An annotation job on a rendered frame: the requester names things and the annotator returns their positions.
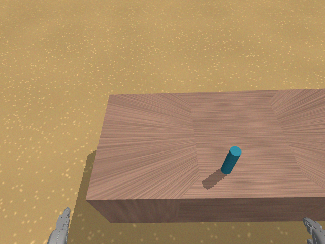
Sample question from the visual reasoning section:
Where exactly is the can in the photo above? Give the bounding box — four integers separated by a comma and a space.
221, 146, 242, 174

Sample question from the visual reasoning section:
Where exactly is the right robot hand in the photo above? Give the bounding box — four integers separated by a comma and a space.
303, 217, 325, 244

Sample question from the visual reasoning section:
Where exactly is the left robot hand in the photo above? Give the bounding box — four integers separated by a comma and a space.
47, 207, 70, 244

